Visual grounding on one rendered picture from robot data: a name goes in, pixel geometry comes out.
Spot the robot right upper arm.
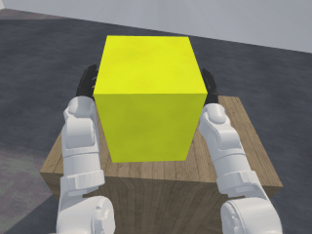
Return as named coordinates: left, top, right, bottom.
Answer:
left=220, top=196, right=283, bottom=234

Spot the robot right forearm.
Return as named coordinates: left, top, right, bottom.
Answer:
left=198, top=103, right=283, bottom=232

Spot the right robot hand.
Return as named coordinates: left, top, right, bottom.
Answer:
left=200, top=67, right=219, bottom=108

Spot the robot left forearm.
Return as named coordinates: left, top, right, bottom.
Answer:
left=56, top=96, right=105, bottom=233

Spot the robot left upper arm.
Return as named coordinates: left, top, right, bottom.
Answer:
left=51, top=195, right=116, bottom=234

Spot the left robot hand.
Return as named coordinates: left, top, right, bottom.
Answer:
left=76, top=64, right=99, bottom=101

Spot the carton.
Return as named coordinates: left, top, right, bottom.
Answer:
left=93, top=35, right=208, bottom=163

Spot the pedestal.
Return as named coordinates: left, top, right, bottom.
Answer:
left=39, top=86, right=284, bottom=234

